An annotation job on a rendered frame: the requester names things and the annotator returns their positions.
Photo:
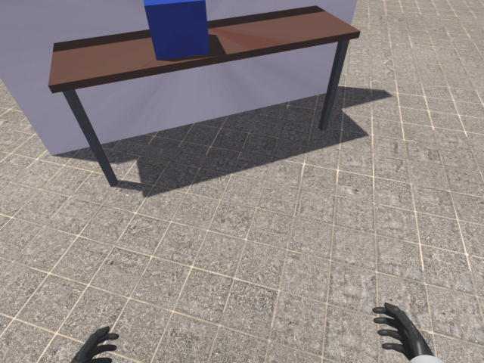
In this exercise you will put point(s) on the left robot hand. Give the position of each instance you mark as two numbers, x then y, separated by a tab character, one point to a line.
91	348

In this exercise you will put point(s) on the right robot hand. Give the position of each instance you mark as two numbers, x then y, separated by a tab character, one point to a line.
413	342

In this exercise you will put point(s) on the carton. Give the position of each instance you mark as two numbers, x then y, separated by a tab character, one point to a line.
178	28

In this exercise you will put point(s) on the table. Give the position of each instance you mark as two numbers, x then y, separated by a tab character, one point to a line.
105	59

